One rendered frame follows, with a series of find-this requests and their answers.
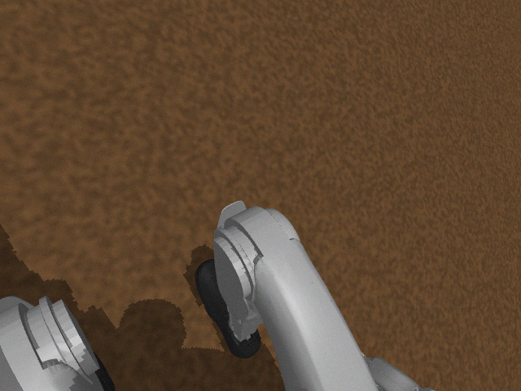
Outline left robot foot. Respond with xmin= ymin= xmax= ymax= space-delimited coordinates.
xmin=93 ymin=351 xmax=115 ymax=391

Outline right robot foot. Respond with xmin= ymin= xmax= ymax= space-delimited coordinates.
xmin=195 ymin=259 xmax=261 ymax=358

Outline right robot hand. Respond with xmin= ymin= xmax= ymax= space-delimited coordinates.
xmin=361 ymin=352 xmax=422 ymax=391

